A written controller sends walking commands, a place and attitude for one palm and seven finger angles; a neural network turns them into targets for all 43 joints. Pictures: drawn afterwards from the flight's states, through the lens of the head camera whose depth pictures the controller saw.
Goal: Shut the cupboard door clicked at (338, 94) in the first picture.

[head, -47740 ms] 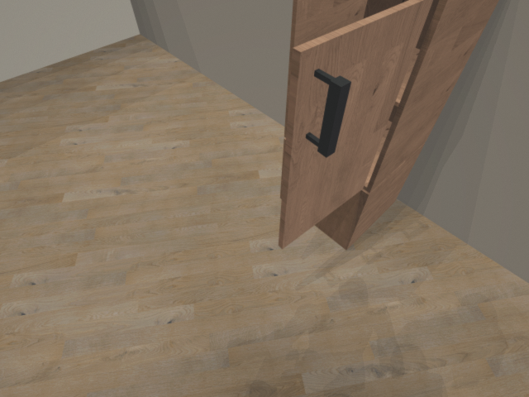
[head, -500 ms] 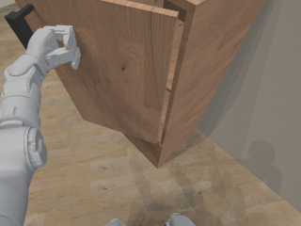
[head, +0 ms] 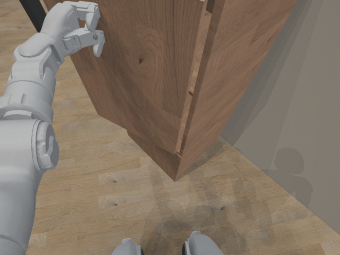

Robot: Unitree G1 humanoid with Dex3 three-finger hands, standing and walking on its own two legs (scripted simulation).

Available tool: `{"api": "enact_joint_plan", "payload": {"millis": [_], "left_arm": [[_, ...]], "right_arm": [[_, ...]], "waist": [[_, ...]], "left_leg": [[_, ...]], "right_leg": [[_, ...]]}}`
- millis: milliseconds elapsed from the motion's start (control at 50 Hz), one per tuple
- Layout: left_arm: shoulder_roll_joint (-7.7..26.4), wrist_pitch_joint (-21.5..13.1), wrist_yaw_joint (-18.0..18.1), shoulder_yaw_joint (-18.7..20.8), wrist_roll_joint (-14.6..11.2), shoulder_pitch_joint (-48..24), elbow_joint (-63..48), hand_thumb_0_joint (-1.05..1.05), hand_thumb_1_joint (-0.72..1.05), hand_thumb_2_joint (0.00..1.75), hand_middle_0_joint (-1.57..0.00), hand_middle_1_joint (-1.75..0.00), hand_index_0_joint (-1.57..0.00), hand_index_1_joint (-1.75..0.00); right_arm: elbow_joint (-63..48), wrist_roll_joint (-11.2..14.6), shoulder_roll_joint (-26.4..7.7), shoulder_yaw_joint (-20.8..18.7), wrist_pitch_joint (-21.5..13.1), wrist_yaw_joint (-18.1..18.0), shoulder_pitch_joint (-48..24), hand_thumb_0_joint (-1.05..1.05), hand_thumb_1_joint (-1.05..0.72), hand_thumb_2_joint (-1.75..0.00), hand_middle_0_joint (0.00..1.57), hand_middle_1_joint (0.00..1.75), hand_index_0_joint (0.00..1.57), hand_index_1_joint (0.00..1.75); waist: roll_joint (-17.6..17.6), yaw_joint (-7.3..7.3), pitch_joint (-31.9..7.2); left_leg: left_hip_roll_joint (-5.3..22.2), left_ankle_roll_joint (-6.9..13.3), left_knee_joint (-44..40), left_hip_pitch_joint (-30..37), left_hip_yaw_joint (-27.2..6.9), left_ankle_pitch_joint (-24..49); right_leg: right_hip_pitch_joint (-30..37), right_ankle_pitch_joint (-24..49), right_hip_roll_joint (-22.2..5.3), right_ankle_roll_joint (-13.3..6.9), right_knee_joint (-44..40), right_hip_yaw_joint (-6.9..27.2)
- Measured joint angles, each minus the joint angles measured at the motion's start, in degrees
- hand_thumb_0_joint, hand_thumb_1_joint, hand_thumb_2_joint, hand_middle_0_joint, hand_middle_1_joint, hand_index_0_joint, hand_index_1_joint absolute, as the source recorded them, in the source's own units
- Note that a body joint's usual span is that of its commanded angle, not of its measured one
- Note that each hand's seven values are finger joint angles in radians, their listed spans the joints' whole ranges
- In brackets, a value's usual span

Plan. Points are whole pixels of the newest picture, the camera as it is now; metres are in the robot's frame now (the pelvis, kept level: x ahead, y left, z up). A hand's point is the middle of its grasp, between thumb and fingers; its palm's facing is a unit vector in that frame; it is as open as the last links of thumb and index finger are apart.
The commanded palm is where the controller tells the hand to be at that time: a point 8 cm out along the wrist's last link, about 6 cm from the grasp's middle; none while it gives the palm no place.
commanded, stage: pull the fist back off the door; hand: left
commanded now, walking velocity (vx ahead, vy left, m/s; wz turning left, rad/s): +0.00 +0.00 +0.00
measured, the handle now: (47, 14) +0.62 +0.20 +0.17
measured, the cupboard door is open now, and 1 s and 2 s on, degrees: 17 12 12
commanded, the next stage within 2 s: draw the hand back to the body in 0.88 s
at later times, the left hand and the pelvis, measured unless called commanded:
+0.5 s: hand (97, 37) +0.52 +0.09 +0.18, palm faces -0.01 -1.00 +0.01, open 3.1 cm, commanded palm +0.48 +0.15 +0.17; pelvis +0.02 -0.01 +0.02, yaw -3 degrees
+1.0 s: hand (90, 66) +0.44 +0.10 +0.18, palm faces -0.02 -1.00 +0.01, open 3.1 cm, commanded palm +0.42 +0.16 +0.18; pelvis +0.00 -0.01 +0.03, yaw +0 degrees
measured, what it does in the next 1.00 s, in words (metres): stands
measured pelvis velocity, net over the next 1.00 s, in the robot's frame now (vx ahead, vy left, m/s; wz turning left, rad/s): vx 0.00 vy -0.01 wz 0.00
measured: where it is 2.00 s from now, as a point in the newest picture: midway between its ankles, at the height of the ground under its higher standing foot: outside the picture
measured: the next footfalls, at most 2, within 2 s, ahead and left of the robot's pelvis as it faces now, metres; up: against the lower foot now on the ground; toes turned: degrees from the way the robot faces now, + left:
none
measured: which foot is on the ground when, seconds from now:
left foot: down 0.00-1.00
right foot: down 0.00-1.00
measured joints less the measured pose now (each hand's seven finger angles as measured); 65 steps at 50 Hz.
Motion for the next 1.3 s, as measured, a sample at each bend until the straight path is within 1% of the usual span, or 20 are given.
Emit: {"api": "enact_joint_plan", "payload": {"millis": [20, 40, 60, 100, 120, 160, 180, 220, 280, 340, 420, 480, 640, 780, 860, 940, 1040, 1080, 1180, 1300], "left_arm": [[-0.07, -0.02, 0.08, -0.10, 0.05, -0.43, 0.24, 0.03, 1.03, 1.00, -1.30, -1.50, -1.30, -1.50], [-0.86, 0.51, 1.58, 2.23, -0.23, -0.77, 0.53, 0.03, 1.03, 1.00, -1.30, -1.50, -1.31, -1.50], [-2.00, 0.99, 4.73, 4.44, -0.67, -0.89, 0.53, 0.04, 1.01, 0.99, -1.30, -1.50, -1.31, -1.50], [-4.50, 1.35, 13.88, 7.83, -0.85, -0.94, 0.02, 0.04, 0.97, 0.97, -1.30, -1.50, -1.32, -1.50], [-5.74, 1.11, 18.58, 8.90, -0.08, -0.65, -0.77, 0.03, 0.95, 0.96, -1.30, -1.50, -1.32, -1.50], [-7.91, -0.43, 26.76, 8.98, 3.12, 0.92, -3.31, 0.03, 0.93, 0.94, -1.30, -1.50, -1.31, -1.50], [-8.73, -1.51, 29.42, 8.59, 4.69, 1.96, -4.37, 0.03, 0.92, 0.94, -1.30, -1.50, -1.31, -1.50], [-9.79, -3.20, 31.80, 8.46, 6.56, 4.11, -5.50, 0.03, 0.92, 0.93, -1.30, -1.50, -1.31, -1.50], [-10.33, -3.69, 30.87, 8.85, 6.76, 6.74, -5.05, 0.01, 0.93, 0.93, -1.29, -1.50, -1.30, -1.50], [-10.76, -3.84, 29.00, 10.37, 5.75, 9.94, -5.73, 0.01, 0.93, 0.93, -1.30, -1.50, -1.30, -1.50], [-11.60, -5.39, 28.09, 10.77, 4.72, 14.74, -9.25, 0.01, 0.92, 0.92, -1.30, -1.50, -1.30, -1.50], [-12.81, -5.77, 27.56, 9.86, 3.70, 18.64, -12.89, 0.01, 0.91, 0.91, -1.30, -1.50, -1.30, -1.50], [-16.72, -2.97, 27.19, 5.39, 1.06, 27.85, -22.67, 0.02, 0.90, 0.90, -1.30, -1.50, -1.30, -1.50], [-19.86, -2.01, 27.67, 0.92, 0.22, 30.95, -27.66, 0.02, 0.90, 0.90, -1.30, -1.50, -1.30, -1.50], [-20.65, -1.06, 27.97, -0.06, 0.06, 31.55, -28.42, 0.02, 0.90, 0.90, -1.30, -1.50, -1.30, -1.50], [-20.27, -0.76, 28.27, -0.22, 0.02, 29.87, -26.24, 0.02, 0.90, 0.90, -1.30, -1.50, -1.30, -1.50], [-18.93, -1.58, 27.80, 0.58, 0.04, 27.10, -22.71, 0.02, 0.90, 0.90, -1.30, -1.50, -1.30, -1.50], [-18.43, -2.01, 27.08, 1.57, -0.12, 27.56, -22.96, 0.02, 0.90, 0.90, -1.30, -1.50, -1.30, -1.50], [-17.50, -1.75, 24.89, 3.38, -1.29, 34.76, -29.77, 0.02, 0.90, 0.90, -1.30, -1.50, -1.30, -1.50], [-17.48, 1.30, 23.08, 3.62, -3.14, 47.07, -44.21, 0.02, 0.90, 0.90, -1.30, -1.50, -1.30, -1.50]], "right_arm": [[0.13, -0.07, 0.04, 0.02, -0.06, 0.02, -0.04, 0.00, -0.90, -0.90, 0.21, 0.30, 0.20, 0.30], [-0.04, 0.09, 0.01, -0.04, -0.11, 0.06, 0.18, 0.00, -0.90, -0.90, 0.21, 0.30, 0.20, 0.30], [-0.35, 0.21, 0.03, -0.17, -0.23, 0.34, 0.61, 0.00, -0.91, -0.90, 0.21, 0.30, 0.20, 0.30], [-0.98, -0.01, 0.49, -0.38, -0.45, 1.51, 1.53, 0.00, -0.91, -0.90, 0.21, 0.30, 0.20, 0.30], [-1.37, -0.41, 0.85, -0.45, -0.50, 2.28, 2.05, 0.00, -0.91, -0.90, 0.21, 0.30, 0.20, 0.30], [-2.13, -1.36, 1.61, -0.58, -0.44, 4.11, 3.18, 0.00, -0.91, -0.90, 0.21, 0.30, 0.20, 0.30], [-2.40, -1.67, 2.03, -0.59, -0.27, 4.91, 3.68, 0.00, -0.91, -0.90, 0.21, 0.30, 0.20, 0.30], [-2.57, -1.79, 2.83, -0.46, 0.49, 6.00, 4.41, 0.00, -0.91, -0.90, 0.21, 0.30, 0.20, 0.30], [-2.46, -1.31, 3.68, -0.13, 1.97, 6.21, 5.22, 0.00, -0.91, -0.90, 0.21, 0.30, 0.20, 0.30], [-2.62, -0.76, 3.82, -0.02, 2.88, 5.65, 5.95, 0.00, -0.91, -0.90, 0.21, 0.30, 0.20, 0.30], [-3.06, -0.17, 3.56, -0.54, 3.20, 4.99, 6.40, 0.01, -0.91, -0.90, 0.21, 0.30, 0.20, 0.30], [-3.19, 0.37, 3.11, -1.12, 3.44, 4.84, 6.14, 0.01, -0.91, -0.90, 0.21, 0.30, 0.20, 0.30], [-4.04, 1.77, 1.88, -2.10, 3.72, 3.68, 1.92, 0.01, -0.91, -0.90, 0.21, 0.30, 0.20, 0.30], [-4.70, 2.44, 1.79, -1.79, 2.94, 2.62, -3.56, 0.01, -0.91, -0.90, 0.20, 0.30, 0.20, 0.30], [-5.50, 2.65, 2.34, -0.94, 2.79, 2.29, -5.82, 0.01, -0.91, -0.90, 0.20, 0.30, 0.20, 0.30], [-5.83, 2.73, 3.20, 0.15, 2.67, 2.04, -7.07, 0.01, -0.91, -0.90, 0.20, 0.30, 0.20, 0.30], [-5.40, 2.63, 3.86, 0.98, 2.39, 1.99, -6.50, 0.01, -0.91, -0.90, 0.21, 0.30, 0.20, 0.30], [-5.24, 2.62, 3.86, 0.99, 2.50, 2.10, -5.50, 0.01, -0.91, -0.90, 0.21, 0.30, 0.20, 0.30], [-5.27, 3.01, 3.23, 0.43, 3.31, 2.21, -1.98, 0.01, -0.91, -0.90, 0.21, 0.30, 0.20, 0.30], [-5.10, 3.58, 2.51, -0.40, 3.65, 1.45, -0.12, 0.01, -0.91, -0.90, 0.21, 0.30, 0.20, 0.30]], "waist": [[0.00, -0.05, 0.05], [0.34, 0.01, 0.00], [0.78, 0.15, -0.15], [1.08, 0.40, -0.49], [1.11, 0.52, -0.72], [1.22, 0.65, -1.31], [1.24, 0.68, -1.51], [1.25, 0.74, -1.75], [1.37, 0.77, -1.89], [1.74, 0.89, -2.07], [1.98, 1.53, -2.19], [2.07, 2.57, -2.41], [1.61, 5.49, -1.59], [1.02, 7.45, -0.85], [0.92, 7.86, -0.77], [0.60, 7.81, -0.26], [0.43, 7.38, 0.06], [0.55, 7.28, -0.13], [1.19, 7.35, -0.72], [1.46, 8.28, -0.35]], "left_leg": [[-0.01, 0.01, 0.12, -0.19, 0.00, -0.04], [0.10, -0.02, 0.26, -0.54, -0.16, -0.08], [0.20, -0.06, 0.23, -0.84, -0.34, -0.05], [0.25, -0.11, -0.39, -0.92, -0.39, 0.26], [0.29, -0.14, -0.81, -0.88, -0.33, 0.45], [0.37, -0.22, -1.57, -0.72, -0.16, 0.75], [0.40, -0.27, -1.91, -0.43, -0.03, 0.83], [0.55, -0.36, -2.71, 0.71, 0.36, 0.87], [0.86, -0.45, -4.23, 3.27, 0.91, 0.94], [1.19, -0.52, -5.87, 6.12, 1.54, 1.05], [1.43, -0.62, -7.60, 9.49, 2.26, 1.14], [1.42, -0.68, -8.64, 11.66, 2.53, 1.26], [0.93, -0.72, -10.57, 16.30, 1.86, 2.10], [0.21, -0.65, -11.21, 18.62, 1.00, 2.96], [-0.11, -0.61, -11.62, 19.52, 0.85, 3.48], [-0.31, -0.61, -11.65, 19.67, 0.59, 3.97], [-0.33, -0.63, -11.27, 18.65, 0.47, 4.35], [-0.23, -0.60, -11.31, 18.44, 0.78, 4.40], [0.02, -0.45, -12.46, 19.99, 1.98, 4.38], [0.12, -0.33, -14.46, 23.85, 2.61, 4.56]], "right_leg": [[-0.20, -0.06, -0.01, 0.01, 0.14, 0.01], [-0.36, 0.00, 0.10, 0.04, -0.01, -0.14], [-0.45, 0.18, 0.21, 0.15, -0.40, -0.31], [-0.44, 0.63, 0.28, 0.24, -1.24, -0.37], [-0.43, 0.84, 0.34, 0.22, -1.65, -0.32], [-0.41, 1.15, 0.42, 0.16, -2.30, -0.17], [-0.23, 1.21, 0.45, 0.11, -2.53, -0.05], [0.60, 1.29, 0.61, 0.00, -3.09, 0.31], [2.81, 1.52, 0.94, -0.15, -4.45, 0.81], [5.33, 1.87, 1.29, -0.24, -6.04, 1.38], [8.26, 2.09, 1.56, -0.31, -7.49, 2.03], [10.23, 2.12, 1.57, -0.34, -8.26, 2.26], [15.16, 2.53, 1.14, -0.40, -10.01, 1.53], [17.79, 2.82, 0.46, -0.35, -10.33, 0.66], [18.63, 3.04, 0.15, -0.32, -10.36, 0.50], [18.80, 3.26, -0.04, -0.33, -10.14, 0.25], [17.83, 3.63, -0.05, -0.38, -9.79, 0.17], [17.44, 3.79, 0.05, -0.38, -9.79, 0.49], [18.36, 4.13, 0.32, -0.24, -10.70, 1.66], [22.01, 4.55, 0.47, -0.10, -12.77, 2.22]]}}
